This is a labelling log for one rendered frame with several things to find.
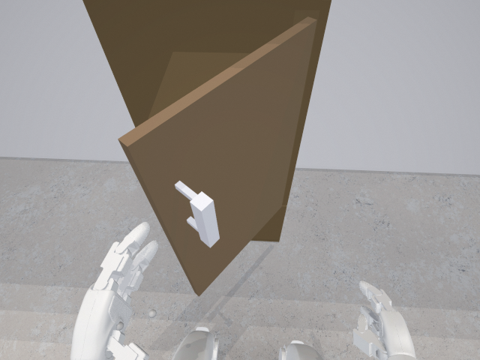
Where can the robot right thigh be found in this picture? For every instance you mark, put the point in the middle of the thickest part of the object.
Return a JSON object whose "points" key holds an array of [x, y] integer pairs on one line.
{"points": [[298, 351]]}

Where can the handle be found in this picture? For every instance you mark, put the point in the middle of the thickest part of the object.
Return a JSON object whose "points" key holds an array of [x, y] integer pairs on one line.
{"points": [[203, 209]]}

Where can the right robot hand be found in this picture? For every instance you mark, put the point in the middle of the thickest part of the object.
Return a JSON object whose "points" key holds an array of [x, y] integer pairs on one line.
{"points": [[390, 335]]}

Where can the left robot hand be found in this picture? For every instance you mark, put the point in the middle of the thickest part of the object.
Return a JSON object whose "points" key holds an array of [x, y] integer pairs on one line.
{"points": [[107, 302]]}

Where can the robot thigh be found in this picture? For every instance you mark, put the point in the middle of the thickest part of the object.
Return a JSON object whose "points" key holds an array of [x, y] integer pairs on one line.
{"points": [[198, 345], [298, 351]]}

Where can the cupboard door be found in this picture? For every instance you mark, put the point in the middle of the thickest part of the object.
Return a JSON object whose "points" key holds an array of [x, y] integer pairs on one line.
{"points": [[232, 139]]}

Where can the robot left thigh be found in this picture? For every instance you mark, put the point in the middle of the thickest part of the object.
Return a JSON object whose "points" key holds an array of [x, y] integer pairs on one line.
{"points": [[198, 345]]}

